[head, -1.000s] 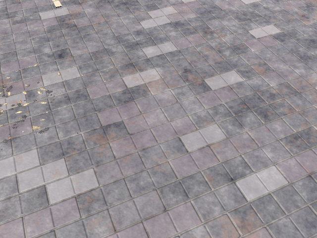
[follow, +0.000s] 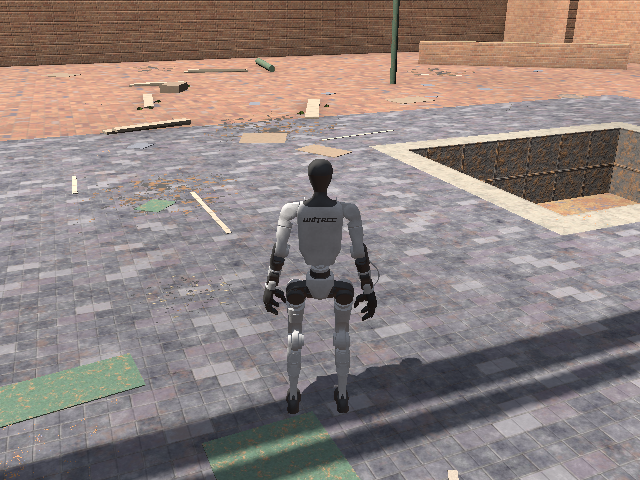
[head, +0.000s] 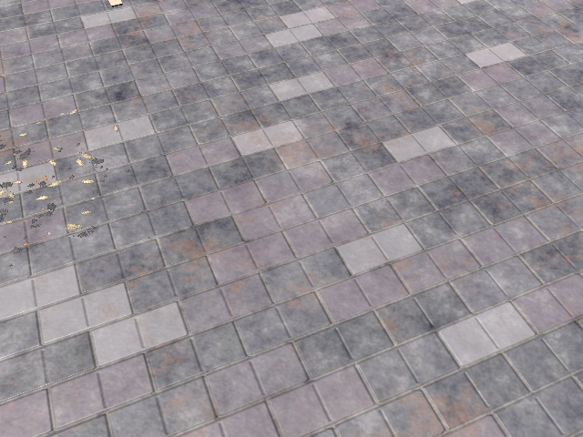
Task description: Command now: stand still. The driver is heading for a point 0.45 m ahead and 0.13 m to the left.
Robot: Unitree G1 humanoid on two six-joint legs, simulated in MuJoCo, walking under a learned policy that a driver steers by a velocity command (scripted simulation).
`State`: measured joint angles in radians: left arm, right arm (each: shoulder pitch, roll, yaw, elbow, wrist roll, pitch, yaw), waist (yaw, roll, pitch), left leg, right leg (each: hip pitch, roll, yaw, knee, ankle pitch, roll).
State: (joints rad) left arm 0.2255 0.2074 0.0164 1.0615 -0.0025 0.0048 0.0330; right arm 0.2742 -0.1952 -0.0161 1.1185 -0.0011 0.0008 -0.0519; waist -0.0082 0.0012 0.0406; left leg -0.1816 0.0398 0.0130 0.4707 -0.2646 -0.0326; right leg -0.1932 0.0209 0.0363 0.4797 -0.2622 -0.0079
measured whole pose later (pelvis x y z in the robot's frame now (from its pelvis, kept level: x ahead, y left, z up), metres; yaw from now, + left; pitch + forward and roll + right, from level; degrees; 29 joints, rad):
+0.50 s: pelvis +0.00 +0.00 +0.00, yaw +0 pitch -1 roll +0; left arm 0.25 0.19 0.01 1.09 0.00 0.01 0.04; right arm 0.32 -0.17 -0.01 1.12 0.00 0.00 -0.05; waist 0.00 0.00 0.04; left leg -0.20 0.03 0.01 0.48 -0.27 -0.03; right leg -0.21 0.02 0.04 0.49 -0.26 0.00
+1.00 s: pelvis +0.12 +0.03 +0.00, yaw +0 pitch +2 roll -1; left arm 0.17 0.25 0.05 0.96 -0.04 -0.11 -0.02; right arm 0.55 -0.16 -0.02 1.10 0.00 -0.09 0.00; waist -0.05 -0.02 -0.02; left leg 0.01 -0.02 0.01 0.29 -0.33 0.04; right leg -0.62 -0.05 -0.04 1.15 -0.28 -0.06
